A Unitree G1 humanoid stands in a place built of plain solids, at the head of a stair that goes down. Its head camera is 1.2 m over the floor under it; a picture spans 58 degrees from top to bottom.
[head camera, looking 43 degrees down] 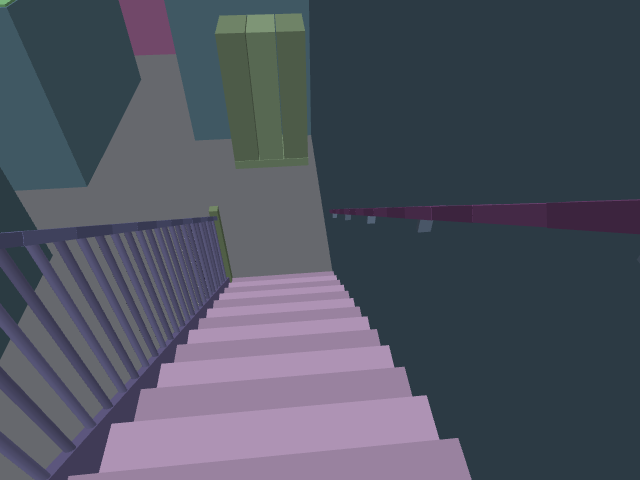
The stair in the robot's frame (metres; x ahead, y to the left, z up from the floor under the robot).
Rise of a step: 0.20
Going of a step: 0.25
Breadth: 1.20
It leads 5 degrees to the left of straight ahead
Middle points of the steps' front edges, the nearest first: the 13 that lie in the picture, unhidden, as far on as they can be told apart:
0.52 0.16 -0.20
0.77 0.18 -0.40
1.01 0.20 -0.60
1.26 0.23 -0.80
1.51 0.25 -1.00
1.75 0.27 -1.20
2.00 0.30 -1.40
2.24 0.32 -1.60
2.49 0.34 -1.80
2.73 0.36 -2.00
2.98 0.39 -2.20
3.23 0.41 -2.40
3.47 0.43 -2.60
